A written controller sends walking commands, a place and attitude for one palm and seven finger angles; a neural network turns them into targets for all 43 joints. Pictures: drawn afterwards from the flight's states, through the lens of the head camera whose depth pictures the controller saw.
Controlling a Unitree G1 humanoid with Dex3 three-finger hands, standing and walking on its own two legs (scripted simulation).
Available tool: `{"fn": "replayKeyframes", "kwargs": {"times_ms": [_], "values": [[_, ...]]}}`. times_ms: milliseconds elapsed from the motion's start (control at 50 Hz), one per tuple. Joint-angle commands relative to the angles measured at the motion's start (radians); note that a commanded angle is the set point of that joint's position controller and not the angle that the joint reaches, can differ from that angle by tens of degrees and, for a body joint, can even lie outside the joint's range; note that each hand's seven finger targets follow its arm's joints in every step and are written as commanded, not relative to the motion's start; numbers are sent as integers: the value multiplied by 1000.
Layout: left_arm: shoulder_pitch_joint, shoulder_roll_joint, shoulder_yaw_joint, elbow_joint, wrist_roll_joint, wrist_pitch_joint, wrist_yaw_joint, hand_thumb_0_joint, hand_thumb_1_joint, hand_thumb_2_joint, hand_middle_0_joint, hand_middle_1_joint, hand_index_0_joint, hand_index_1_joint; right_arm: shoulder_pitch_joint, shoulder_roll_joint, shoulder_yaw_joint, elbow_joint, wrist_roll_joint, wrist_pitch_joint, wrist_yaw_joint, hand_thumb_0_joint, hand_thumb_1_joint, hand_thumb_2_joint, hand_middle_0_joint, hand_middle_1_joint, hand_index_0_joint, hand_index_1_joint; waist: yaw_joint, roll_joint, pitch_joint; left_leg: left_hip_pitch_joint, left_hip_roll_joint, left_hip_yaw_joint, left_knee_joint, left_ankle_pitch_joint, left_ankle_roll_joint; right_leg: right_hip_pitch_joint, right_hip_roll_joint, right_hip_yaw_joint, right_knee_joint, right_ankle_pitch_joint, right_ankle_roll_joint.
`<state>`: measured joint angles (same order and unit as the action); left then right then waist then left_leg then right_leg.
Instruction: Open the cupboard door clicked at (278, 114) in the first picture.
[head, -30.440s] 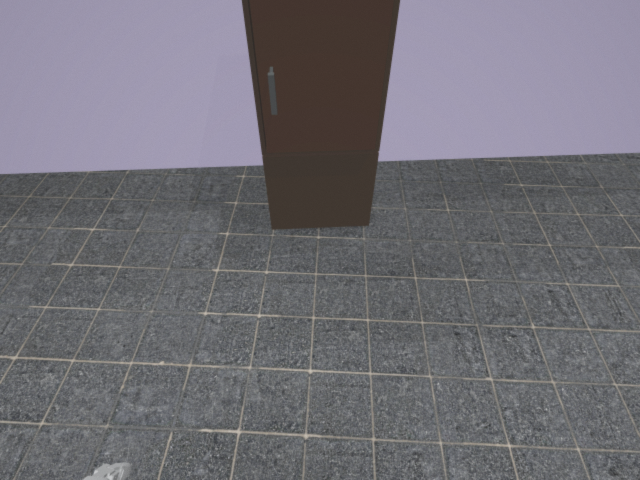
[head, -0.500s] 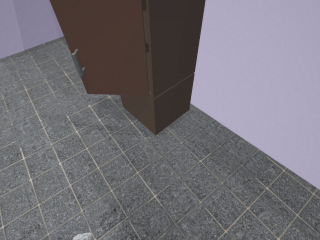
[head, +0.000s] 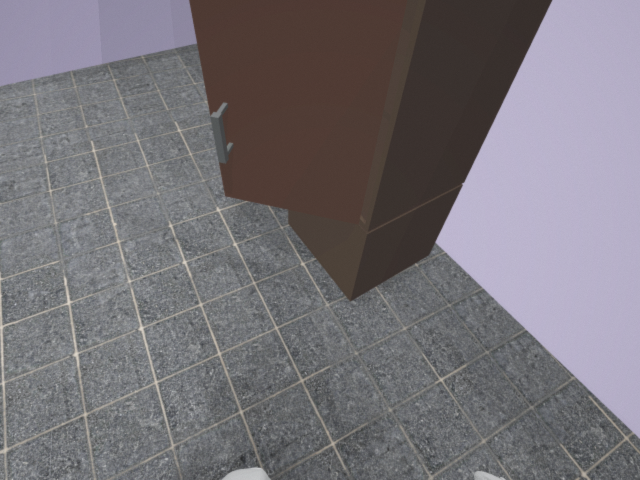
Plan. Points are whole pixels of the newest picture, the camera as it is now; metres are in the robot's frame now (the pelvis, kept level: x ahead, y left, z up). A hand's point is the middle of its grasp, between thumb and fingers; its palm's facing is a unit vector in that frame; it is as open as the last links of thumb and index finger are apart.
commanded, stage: take the last steps up to it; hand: left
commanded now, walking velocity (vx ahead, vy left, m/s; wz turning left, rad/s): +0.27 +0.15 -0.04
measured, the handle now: (223, 133) +0.80 +0.30 -0.09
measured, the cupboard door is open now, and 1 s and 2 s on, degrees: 43 43 43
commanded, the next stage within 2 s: come to a stop and stand still in 0.26 s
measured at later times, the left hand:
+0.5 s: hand (212, 381) +0.26 +0.19 -0.15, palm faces -0.01 -0.98 -0.21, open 7.3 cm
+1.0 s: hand (160, 401) +0.23 +0.26 -0.16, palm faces -0.03 -0.97 -0.22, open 7.4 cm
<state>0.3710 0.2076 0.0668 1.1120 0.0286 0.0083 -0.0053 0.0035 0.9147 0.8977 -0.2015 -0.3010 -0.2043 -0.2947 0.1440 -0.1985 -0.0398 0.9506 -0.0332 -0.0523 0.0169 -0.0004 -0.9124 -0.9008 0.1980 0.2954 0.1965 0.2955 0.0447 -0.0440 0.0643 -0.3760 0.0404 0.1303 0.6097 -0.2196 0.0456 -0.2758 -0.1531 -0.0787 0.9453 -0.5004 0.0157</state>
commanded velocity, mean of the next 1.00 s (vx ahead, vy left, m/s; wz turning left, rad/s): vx -0.04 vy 0.00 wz -0.02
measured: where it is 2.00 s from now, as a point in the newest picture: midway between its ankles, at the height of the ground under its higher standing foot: outside the picture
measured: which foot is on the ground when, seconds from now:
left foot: down 0.00-0.36, up 0.38-0.66, down 0.68-1.00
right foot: up 0.00-0.34, down 0.36-0.68, up 0.70-1.00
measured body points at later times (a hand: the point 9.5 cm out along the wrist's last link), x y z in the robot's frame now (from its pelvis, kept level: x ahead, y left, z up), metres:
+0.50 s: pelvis +0.17 +0.02 +0.01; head +0.20 +0.00 +0.46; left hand +0.26 +0.24 -0.13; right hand +0.13 -0.21 -0.15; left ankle +0.13 +0.13 -0.67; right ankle +0.19 -0.07 -0.72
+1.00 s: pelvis +0.17 +0.06 +0.02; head +0.21 +0.08 +0.46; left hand +0.23 +0.31 -0.14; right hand +0.25 -0.19 -0.12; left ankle +0.24 +0.17 -0.72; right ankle +0.12 -0.08 -0.68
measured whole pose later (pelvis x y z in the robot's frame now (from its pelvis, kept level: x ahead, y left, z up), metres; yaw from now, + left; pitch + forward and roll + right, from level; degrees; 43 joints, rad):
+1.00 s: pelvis +0.17 +0.06 +0.02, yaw -4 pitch +1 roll -2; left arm 0.22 0.23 0.06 0.99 0.02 0.07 0.00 0.00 0.91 0.90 -0.20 -0.30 -0.20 -0.29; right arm 0.14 -0.18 -0.03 0.97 -0.03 0.02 -0.03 0.00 -0.91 -0.90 0.20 0.30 0.20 0.30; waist 0.00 0.00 0.06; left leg -0.34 0.08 0.05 0.49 -0.16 0.01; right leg -0.32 -0.01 -0.03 0.82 -0.49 0.02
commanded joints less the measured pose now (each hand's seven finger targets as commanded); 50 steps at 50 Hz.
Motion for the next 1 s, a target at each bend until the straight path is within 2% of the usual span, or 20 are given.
{"fn": "replayKeyframes", "kwargs": {"times_ms": [0,80,220,280,300,320,340,360,420,460,540,600,620,640,660,680,700,780,920,980], "values": [[-120,48,5,-137,-1,-44,-5,0,900,900,-200,-300,-200,-300,199,-128,-20,17,4,-1,-38,0,-900,-900,200,300,200,300,-73,186,-45,256,278,-338,-396,-64,136,-389,-3,52,307,111,-32],[-74,20,0,-118,0,-23,-4,0,900,900,-200,-300,-200,-300,183,-92,-12,34,9,-16,-40,0,-900,-900,200,300,200,300,-27,139,-56,245,220,-185,-414,164,140,-313,10,25,149,188,-16],[-196,16,-12,-177,0,-23,-1,0,900,900,-200,-300,-200,-300,237,-101,-8,77,4,-6,-34,0,-900,-900,200,300,200,300,-41,103,-18,275,213,-132,-371,328,155,-183,56,-17,-194,220,-29],[-126,29,-3,-162,1,-29,2,0,900,900,-200,-300,-200,-300,225,-102,-7,91,6,3,-36,0,-900,-900,200,300,200,300,4,67,-18,200,172,-96,-252,297,109,31,92,-39,-348,292,-44],[-42,60,8,-142,2,-36,2,0,900,900,-200,-300,-200,-300,213,-99,-5,93,13,3,-35,0,-900,-900,200,300,200,300,45,30,-39,129,115,-57,-125,232,65,184,80,-9,-434,342,-54],[64,138,25,-117,7,-49,8,0,900,900,-200,-300,-200,-300,223,-74,-6,82,25,0,-30,0,-900,-900,200,300,200,300,78,-124,-105,-34,16,1,87,42,7,378,-89,231,-512,397,-124],[120,218,38,-111,-3,-50,16,0,900,900,-200,-300,-200,-300,251,-65,-7,54,24,4,-24,0,-900,-900,200,300,200,300,69,-277,-121,-197,-79,27,356,-389,-42,460,-333,535,-665,500,-258],[73,187,33,-124,-12,-52,30,0,900,900,-200,-300,-200,-300,205,-93,-11,61,20,17,-33,0,-900,-900,200,300,200,300,59,-157,-89,-185,-20,-113,461,-390,-51,321,-352,533,-692,561,-293],[-119,103,4,-171,-13,-47,45,0,900,900,-200,-300,-200,-300,183,-28,-1,84,27,55,-37,0,-900,-900,200,300,200,300,-26,-79,-72,-70,23,-147,405,-254,-82,116,-214,226,-635,885,-236],[-154,109,5,-173,-9,-45,47,0,900,900,-200,-300,-200,-300,214,7,3,96,34,70,-33,0,-900,-900,200,300,200,300,-46,-94,-123,5,0,-109,269,-217,-93,117,-153,111,-592,1014,-204],[-147,134,16,-150,-4,-23,47,0,900,900,-200,-300,-200,-300,183,-4,-8,84,30,85,-34,0,-900,-900,200,300,200,300,-35,-100,-130,42,-29,-66,132,-155,-105,138,-125,102,-555,938,-186],[-170,148,22,-149,-9,-7,44,0,900,900,-200,-300,-200,-300,186,-29,-18,72,26,85,-36,0,-900,-900,200,300,200,300,-57,-128,-99,114,-26,-65,-56,-12,-100,89,-100,88,-489,795,-139],[-168,138,18,-151,-14,0,41,0,900,900,-200,-300,-200,-300,198,-51,-22,74,23,80,-36,0,-900,-900,200,300,200,300,-64,-86,-106,191,1,-82,-144,121,-85,34,-72,75,-440,680,-102],[-138,95,9,-157,-16,10,38,0,900,900,-200,-300,-200,-300,190,-103,-31,60,16,69,-38,0,-900,-900,200,300,200,300,-51,89,-123,242,144,-242,-189,357,-24,-52,18,20,-340,432,-39],[-113,48,-1,-172,-26,19,41,0,900,900,-200,-300,-200,-300,185,-181,-39,35,9,66,-45,0,-900,-900,200,300,200,300,-51,292,-110,178,328,-412,-263,591,96,-78,109,-17,-200,29,7],[-127,64,-3,-186,-21,25,44,0,900,900,-200,-300,-200,-300,177,-199,-41,23,3,68,-54,0,-900,-900,200,300,200,300,-71,220,-92,107,366,-430,-280,550,158,-70,145,43,-19,-140,-4],[-141,65,4,-179,-17,38,43,0,900,900,-200,-300,-200,-300,149,-198,-41,17,-1,63,-66,0,-900,-900,200,300,200,300,-65,275,-90,104,348,-436,-283,552,168,-122,150,96,106,-142,-8],[-112,84,16,-164,-14,44,29,0,900,900,-200,-300,-200,-300,79,-169,-31,-16,1,61,-80,0,-900,-900,200,300,200,300,-45,155,-110,189,283,-323,-247,492,142,-209,146,129,203,-4,12],[-128,69,2,-187,-9,48,7,0,900,900,-200,-300,-200,-300,94,-205,-50,1,2,66,-67,0,-900,-900,200,300,200,300,-79,224,-135,211,280,-308,-302,174,114,-97,129,62,-120,0,6],[-67,63,-2,-161,-13,37,5,0,900,900,-200,-300,-200,-300,84,-209,-54,5,5,71,-57,0,-900,-900,200,300,200,300,-56,211,-122,122,227,-296,-303,18,73,67,155,18,-380,111,-15]]}}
